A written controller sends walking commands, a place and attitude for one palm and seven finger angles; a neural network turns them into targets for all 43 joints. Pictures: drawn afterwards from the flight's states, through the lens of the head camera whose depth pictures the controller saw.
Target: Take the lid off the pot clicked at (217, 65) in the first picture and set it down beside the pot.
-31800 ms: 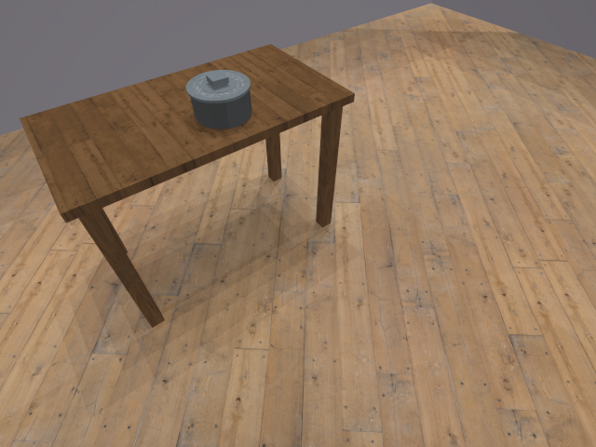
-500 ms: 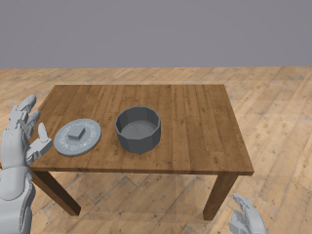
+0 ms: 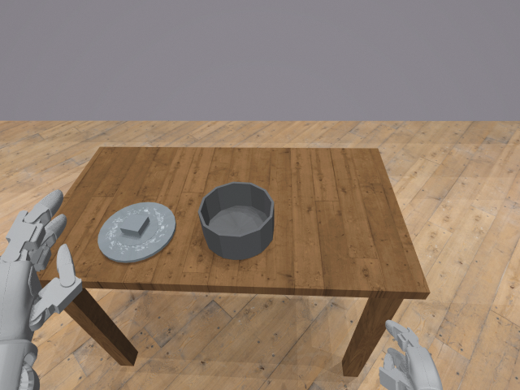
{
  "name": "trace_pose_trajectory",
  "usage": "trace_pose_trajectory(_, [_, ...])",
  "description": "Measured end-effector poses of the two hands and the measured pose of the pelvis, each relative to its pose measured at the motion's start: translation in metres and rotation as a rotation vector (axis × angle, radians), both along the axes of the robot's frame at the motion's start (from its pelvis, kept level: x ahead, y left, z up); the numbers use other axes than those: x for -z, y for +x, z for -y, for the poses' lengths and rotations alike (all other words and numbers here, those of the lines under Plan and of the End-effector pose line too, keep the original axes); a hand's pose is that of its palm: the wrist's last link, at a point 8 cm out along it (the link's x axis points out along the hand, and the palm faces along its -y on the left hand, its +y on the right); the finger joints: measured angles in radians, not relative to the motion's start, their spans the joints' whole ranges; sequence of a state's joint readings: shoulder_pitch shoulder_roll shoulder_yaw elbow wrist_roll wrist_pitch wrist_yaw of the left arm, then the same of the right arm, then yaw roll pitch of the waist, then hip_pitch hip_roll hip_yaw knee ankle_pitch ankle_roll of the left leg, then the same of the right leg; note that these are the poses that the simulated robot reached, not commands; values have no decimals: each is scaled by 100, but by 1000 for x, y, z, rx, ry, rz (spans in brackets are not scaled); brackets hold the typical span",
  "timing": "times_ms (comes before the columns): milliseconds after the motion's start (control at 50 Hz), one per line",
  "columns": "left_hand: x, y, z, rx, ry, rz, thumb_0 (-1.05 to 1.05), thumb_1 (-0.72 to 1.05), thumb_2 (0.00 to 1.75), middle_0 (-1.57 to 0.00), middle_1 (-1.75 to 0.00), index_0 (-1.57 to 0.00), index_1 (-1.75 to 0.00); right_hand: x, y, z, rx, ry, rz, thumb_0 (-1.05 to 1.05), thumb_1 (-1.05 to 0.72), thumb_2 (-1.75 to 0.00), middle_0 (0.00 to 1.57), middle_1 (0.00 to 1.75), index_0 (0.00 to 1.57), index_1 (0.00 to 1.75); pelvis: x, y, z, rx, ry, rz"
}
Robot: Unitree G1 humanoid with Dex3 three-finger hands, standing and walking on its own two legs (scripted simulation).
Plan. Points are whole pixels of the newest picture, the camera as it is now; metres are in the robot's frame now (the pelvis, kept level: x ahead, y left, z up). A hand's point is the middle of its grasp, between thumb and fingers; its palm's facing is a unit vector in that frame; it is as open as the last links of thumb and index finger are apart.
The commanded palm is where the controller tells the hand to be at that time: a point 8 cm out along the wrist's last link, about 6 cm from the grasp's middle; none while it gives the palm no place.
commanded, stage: draw the hand back to the body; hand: left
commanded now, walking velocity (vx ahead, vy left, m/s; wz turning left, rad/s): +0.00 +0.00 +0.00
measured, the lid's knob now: (135, 224) +0.48 +0.37 -0.09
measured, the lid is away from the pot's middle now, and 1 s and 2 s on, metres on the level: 0.25 0.25 0.25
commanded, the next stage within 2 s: step back with the hand held close in 0.18 s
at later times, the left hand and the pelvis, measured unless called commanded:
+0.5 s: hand (46, 284) +0.18 +0.27 +0.16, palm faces +0.35 -0.83 -0.44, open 7.4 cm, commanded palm +0.12 +0.30 +0.17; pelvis -0.01 +0.02 +0.00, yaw -1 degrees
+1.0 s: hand (6, 337) +0.12 +0.29 +0.15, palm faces +0.28 -0.82 -0.50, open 7.4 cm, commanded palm +0.06 +0.33 +0.17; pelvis -0.07 +0.05 -0.02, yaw -1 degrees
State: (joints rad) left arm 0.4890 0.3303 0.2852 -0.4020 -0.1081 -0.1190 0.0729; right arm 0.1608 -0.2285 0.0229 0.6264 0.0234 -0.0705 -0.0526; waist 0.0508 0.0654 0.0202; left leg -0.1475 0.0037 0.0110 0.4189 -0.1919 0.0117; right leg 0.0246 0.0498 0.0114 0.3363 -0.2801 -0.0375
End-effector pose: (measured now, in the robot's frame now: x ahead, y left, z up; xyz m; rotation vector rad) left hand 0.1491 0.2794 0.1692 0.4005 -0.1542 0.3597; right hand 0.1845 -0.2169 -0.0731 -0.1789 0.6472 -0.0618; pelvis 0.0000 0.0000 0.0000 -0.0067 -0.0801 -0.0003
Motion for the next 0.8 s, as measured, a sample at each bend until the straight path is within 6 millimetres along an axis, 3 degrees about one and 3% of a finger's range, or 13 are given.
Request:
trace_pose_trajectory(120, [0,-16,-1,-7,4,-8,2,89,90,-21,-30,-21,-30,-2,3,-9,-18,-3,13,1,-90,-90,20,30,20,30,0,-3,-4,-7,-4,3])
trace_pose_trajectory(300, [0,-21,-8,-24,-4,1,2,89,90,-21,-30,-21,-30,-5,3,-20,-38,-6,21,1,-90,-90,20,30,20,30,0,-6,-9,-11,-7,6])
trace_pose_trajectory(380, [-17,-18,-20,-15,85,61,2,89,90,-21,-30,-21,-30,-4,-1,-23,-47,-12,5,1,-90,-90,20,30,20,30,2,-10,-11,-7,-21,-11])
trace_pose_trajectory(460, [-20,-11,-28,19,126,81,2,89,90,-21,-30,-21,-30,-2,-11,-20,-19,-23,-32,1,-90,-90,21,30,20,30,4,-13,-19,6,-30,-39])
trace_pose_trajectory(620, [10,-8,-32,150,117,-70,2,89,90,-21,-30,-21,-30,1,-43,-16,80,-73,-110,1,-90,-90,20,30,20,30,9,-24,-40,22,-25,-79])
trace_pose_trajectory(800, [-4,-32,-48,157,211,-34,2,89,90,-21,-30,-22,-30,11,-70,-39,71,-61,-107,1,-90,-90,20,30,20,30,16,-49,-54,34,-33,-85])
